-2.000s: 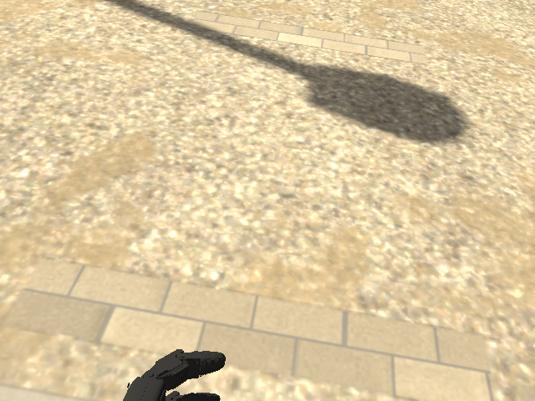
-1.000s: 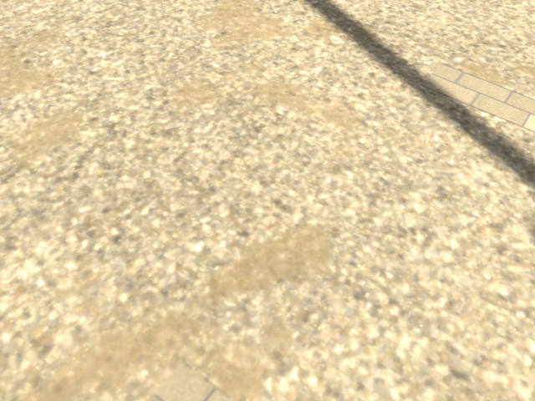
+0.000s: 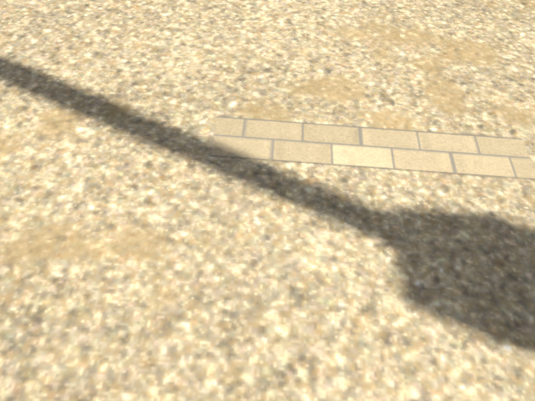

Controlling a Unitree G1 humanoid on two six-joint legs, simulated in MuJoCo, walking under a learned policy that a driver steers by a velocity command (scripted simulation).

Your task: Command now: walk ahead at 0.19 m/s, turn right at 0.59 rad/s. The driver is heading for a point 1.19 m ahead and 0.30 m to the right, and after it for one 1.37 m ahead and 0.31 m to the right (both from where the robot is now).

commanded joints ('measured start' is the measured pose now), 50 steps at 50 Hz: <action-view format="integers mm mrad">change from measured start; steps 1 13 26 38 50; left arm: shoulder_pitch -25 -135 -75 -18 -77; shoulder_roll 17 16 129 39 6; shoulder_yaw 13 31 46 18 9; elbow -90 -143 -113 -116 -80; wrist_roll -11 6 14 18 11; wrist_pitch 13 40 -10 33 17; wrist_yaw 1 -54 6 23 13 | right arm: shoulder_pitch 9 -33 -76 21 5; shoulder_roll -128 -233 -131 -182 -157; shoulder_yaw -37 -75 -23 -47 -35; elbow -25 42 5 24 65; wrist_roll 8 71 23 1 21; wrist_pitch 10 59 91 55 60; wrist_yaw -11 -14 -27 26 17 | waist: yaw -2 13 -7 0 -13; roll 205 185 -62 32 236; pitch -69 -91 -191 -173 -78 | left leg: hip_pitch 199 253 -249 245 206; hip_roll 236 303 -14 150 159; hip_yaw -150 37 -122 -246 -211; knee -189 -88 504 -168 -126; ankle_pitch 613 434 -154 24 396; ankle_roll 188 127 -68 54 187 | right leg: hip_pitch -139 148 396 151 236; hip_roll -57 -63 -226 -57 -39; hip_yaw -24 -137 257 262 -58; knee -78 -691 -905 -677 -691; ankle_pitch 68 256 711 140 92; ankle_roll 24 -85 -288 -124 38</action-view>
